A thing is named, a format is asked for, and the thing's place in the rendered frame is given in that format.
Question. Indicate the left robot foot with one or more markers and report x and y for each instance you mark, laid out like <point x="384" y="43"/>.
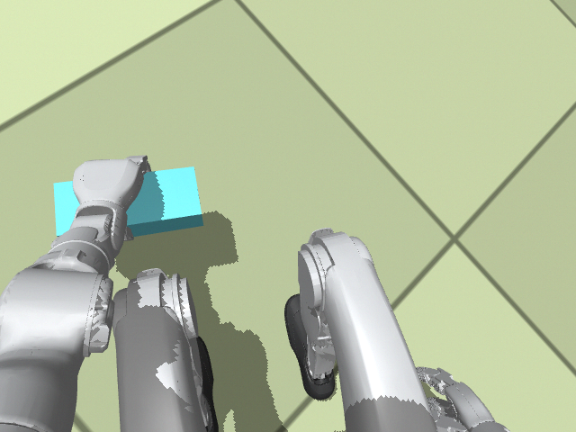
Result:
<point x="207" y="384"/>

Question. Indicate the left robot arm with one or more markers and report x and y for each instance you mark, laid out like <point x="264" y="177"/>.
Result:
<point x="55" y="313"/>

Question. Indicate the carton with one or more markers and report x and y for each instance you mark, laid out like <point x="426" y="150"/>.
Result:
<point x="168" y="200"/>

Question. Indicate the right robot foot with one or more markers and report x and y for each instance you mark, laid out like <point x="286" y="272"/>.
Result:
<point x="318" y="389"/>

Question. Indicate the right robot hand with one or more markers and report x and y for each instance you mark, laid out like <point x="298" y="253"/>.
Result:
<point x="462" y="411"/>

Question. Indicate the left robot hand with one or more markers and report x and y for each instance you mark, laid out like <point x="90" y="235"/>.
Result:
<point x="113" y="180"/>

